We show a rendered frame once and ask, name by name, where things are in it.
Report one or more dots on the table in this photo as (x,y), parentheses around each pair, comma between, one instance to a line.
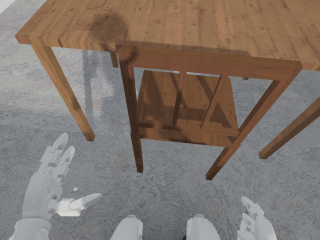
(276,29)

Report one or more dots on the right robot shin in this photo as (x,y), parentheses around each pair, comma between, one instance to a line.
(199,216)

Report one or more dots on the left robot hand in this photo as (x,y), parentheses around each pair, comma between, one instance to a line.
(46,182)

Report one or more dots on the robot left forearm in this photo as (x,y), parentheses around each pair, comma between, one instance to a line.
(31,229)

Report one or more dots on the right robot hand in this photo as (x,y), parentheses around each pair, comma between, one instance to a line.
(260,229)

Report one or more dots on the chair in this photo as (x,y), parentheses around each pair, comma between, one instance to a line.
(195,109)

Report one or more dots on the left robot thigh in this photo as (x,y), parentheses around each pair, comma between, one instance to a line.
(128,229)

